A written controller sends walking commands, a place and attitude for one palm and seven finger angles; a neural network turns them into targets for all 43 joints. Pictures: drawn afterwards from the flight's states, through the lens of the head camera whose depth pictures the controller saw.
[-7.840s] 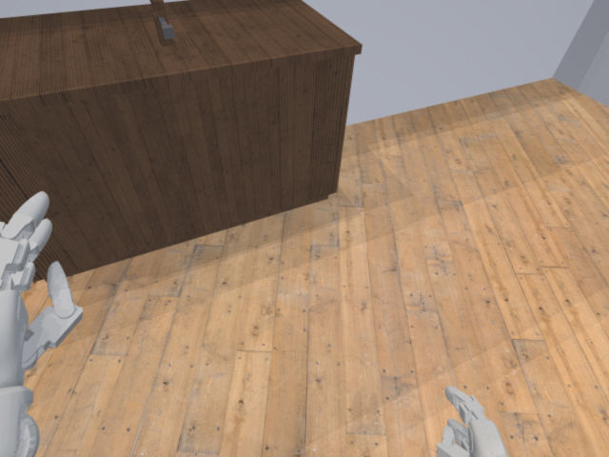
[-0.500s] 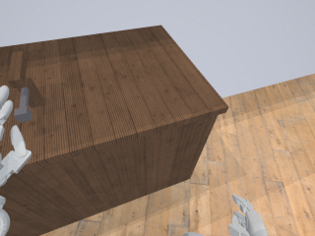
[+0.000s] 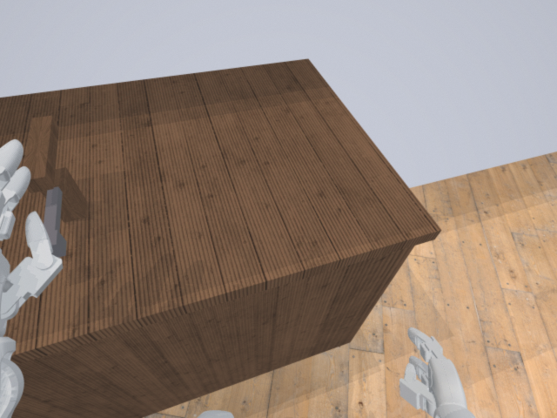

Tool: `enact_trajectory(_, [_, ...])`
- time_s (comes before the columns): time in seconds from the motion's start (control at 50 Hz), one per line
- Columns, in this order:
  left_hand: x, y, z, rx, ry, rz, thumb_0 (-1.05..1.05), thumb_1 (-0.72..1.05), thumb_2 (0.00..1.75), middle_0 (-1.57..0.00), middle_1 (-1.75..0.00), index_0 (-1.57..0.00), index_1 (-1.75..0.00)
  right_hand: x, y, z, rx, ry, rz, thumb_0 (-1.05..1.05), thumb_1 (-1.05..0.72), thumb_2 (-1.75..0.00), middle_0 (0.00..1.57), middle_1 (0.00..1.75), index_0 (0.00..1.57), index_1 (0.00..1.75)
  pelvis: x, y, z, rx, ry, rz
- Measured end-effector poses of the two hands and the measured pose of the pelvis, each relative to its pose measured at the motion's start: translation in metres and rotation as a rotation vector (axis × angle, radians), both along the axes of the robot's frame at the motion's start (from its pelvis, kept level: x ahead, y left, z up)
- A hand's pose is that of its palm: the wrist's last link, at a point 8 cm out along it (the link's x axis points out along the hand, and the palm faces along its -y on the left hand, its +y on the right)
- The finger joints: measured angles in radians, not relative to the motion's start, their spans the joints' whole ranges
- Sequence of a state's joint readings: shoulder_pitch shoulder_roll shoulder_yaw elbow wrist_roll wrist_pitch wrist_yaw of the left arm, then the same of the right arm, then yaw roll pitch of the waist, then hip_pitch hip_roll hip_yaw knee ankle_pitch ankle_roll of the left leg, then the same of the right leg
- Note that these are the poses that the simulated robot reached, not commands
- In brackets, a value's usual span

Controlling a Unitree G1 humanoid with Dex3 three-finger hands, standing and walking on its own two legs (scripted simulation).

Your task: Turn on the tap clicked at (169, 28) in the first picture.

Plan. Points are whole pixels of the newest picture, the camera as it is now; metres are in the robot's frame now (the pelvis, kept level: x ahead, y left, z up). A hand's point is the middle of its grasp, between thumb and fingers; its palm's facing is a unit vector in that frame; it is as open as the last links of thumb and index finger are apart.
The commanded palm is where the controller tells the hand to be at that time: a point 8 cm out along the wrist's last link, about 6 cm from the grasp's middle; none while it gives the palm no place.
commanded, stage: come to a stop and stand still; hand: left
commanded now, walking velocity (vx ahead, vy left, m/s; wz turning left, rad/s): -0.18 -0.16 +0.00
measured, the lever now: (50, 245) +0.29 +0.34 +0.08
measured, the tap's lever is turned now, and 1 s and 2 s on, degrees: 0 0 0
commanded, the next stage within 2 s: look again from close up in 1.28 s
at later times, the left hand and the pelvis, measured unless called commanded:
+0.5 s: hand (32, 216) +0.25 +0.28 +0.19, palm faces +0.41 -0.76 -0.50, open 7.4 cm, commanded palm +0.17 +0.29 +0.18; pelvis +0.01 +0.01 +0.01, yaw -1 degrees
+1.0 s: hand (37, 225) +0.26 +0.29 +0.18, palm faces +0.37 -0.84 -0.39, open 7.4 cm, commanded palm +0.19 +0.32 +0.18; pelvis +0.02 +0.05 +0.01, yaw -2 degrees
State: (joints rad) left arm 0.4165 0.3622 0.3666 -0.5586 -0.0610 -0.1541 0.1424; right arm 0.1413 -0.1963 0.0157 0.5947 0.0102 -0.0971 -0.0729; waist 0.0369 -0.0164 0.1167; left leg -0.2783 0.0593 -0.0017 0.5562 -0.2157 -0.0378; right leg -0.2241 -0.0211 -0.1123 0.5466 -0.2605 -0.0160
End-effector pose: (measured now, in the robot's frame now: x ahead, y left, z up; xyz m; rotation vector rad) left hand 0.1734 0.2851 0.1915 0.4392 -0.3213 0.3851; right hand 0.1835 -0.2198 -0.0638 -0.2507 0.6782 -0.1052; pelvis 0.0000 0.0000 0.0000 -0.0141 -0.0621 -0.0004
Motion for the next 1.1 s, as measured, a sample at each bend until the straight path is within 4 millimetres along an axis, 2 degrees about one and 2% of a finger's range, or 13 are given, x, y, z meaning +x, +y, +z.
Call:
enact_trajectory(0.1, [0.020,0.015,-0.001,0.003,0.063,0.011,0.01,0.89,0.90,-0.21,-0.30,-0.21,-0.30,0.014,0.025,0.009,0.041,-0.025,0.025,0.01,-0.90,-0.90,0.20,0.30,0.20,0.30,0.010,0.009,0.008,-0.002,0.045,-0.017])
enact_trajectory(0.22, [0.032,0.008,-0.005,-0.019,0.115,-0.036,0.01,0.89,0.90,-0.21,-0.30,-0.20,-0.30,0.020,0.038,0.008,0.066,0.000,0.034,0.01,-0.90,-0.90,0.20,0.30,0.21,0.30,0.016,0.014,0.012,-0.005,0.071,-0.028])
enact_trajectory(0.44, [0.025,0.009,-0.003,-0.028,0.150,-0.010,0.01,0.89,0.90,-0.21,-0.30,-0.21,-0.30,0.006,0.015,0.006,0.038,0.038,-0.034,0.01,-0.90,-0.90,0.20,0.30,0.21,0.30,0.018,0.013,0.015,-0.012,0.065,-0.029])
enact_trajectory(0.5, [0.039,0.035,0.023,0.162,0.054,0.010,0.01,0.88,0.90,-0.22,-0.30,-0.21,-0.30,-0.003,0.006,0.001,-0.005,0.059,0.008,0.01,-0.90,-0.90,0.20,0.30,0.21,0.30,0.008,0.010,0.011,-0.014,0.061,-0.015])
enact_trajectory(0.56, [0.049,0.053,0.035,0.157,-0.029,0.053,0.01,0.89,0.90,-0.22,-0.30,-0.21,-0.30,-0.015,-0.003,-0.003,0.003,0.074,0.003,0.01,-0.90,-0.90,0.20,0.30,0.21,0.30,0.000,0.012,0.008,-0.007,0.054,-0.038])
enact_trajectory(0.6, [0.049,0.043,0.025,0.116,-0.012,0.017,0.01,0.89,0.90,-0.21,-0.30,-0.20,-0.30,-0.023,-0.007,-0.001,0.023,0.054,-0.032,0.01,-0.90,-0.90,0.20,0.30,0.21,0.30,0.000,0.017,0.008,-0.004,0.050,-0.052])
enact_trajectory(0.66, [0.043,0.015,-0.003,0.064,0.090,-0.105,0.01,0.90,0.90,-0.20,-0.30,-0.20,-0.30,-0.037,-0.008,0.001,0.025,0.035,-0.083,0.01,-0.90,-0.90,0.20,0.30,0.21,0.30,0.003,0.025,0.007,-0.003,0.048,-0.064])
enact_trajectory(0.7, [0.038,0.005,-0.020,0.044,0.161,-0.170,0.01,0.90,0.90,-0.21,-0.30,-0.20,-0.30,-0.045,-0.005,0.001,0.012,0.045,-0.109,0.01,-0.91,-0.90,0.20,0.30,0.20,0.30,0.006,0.029,0.007,-0.002,0.048,-0.067])
enact_trajectory(0.76, [0.034,0.008,-0.035,0.026,0.206,-0.191,0.01,0.89,0.90,-0.21,-0.30,-0.21,-0.30,-0.053,0.003,0.000,-0.005,0.075,-0.118,0.01,-0.91,-0.90,0.20,0.30,0.20,0.30,0.008,0.033,0.006,-0.001,0.043,-0.060])
enact_trajectory(0.8, [0.035,0.019,-0.034,0.041,0.193,-0.160,0.01,0.89,0.90,-0.22,-0.30,-0.21,-0.30,-0.054,0.010,-0.003,-0.007,0.096,-0.103,0.01,-0.91,-0.90,0.20,0.30,0.20,0.30,0.009,0.034,0.006,-0.002,0.041,-0.053])
enact_trajectory(0.88, [0.039,0.041,-0.016,0.072,0.092,-0.078,0.01,0.88,0.89,-0.22,-0.30,-0.21,-0.30,-0.045,0.027,-0.007,0.010,0.111,-0.049,0.01,-0.90,-0.90,0.20,0.30,0.20,0.30,0.012,0.038,0.006,-0.009,0.038,-0.040])
enact_trajectory(0.96, [0.041,0.047,-0.002,0.064,0.006,-0.055,0.01,0.89,0.90,-0.22,-0.30,-0.21,-0.30,-0.026,0.042,-0.005,0.032,0.080,-0.004,0.01,-0.90,-0.90,0.20,0.30,0.20,0.30,0.018,0.043,0.007,-0.013,0.042,-0.039])
enact_trajectory(1.1, [0.052,0.044,-0.015,0.022,0.055,-0.082,0.01,0.89,0.90,-0.21,-0.30,-0.20,-0.30,0.014,0.059,0.006,0.054,-0.001,0.027,0.01,-0.90,-0.90,0.20,0.30,0.21,0.30,0.028,0.050,0.008,-0.008,0.053,-0.042])
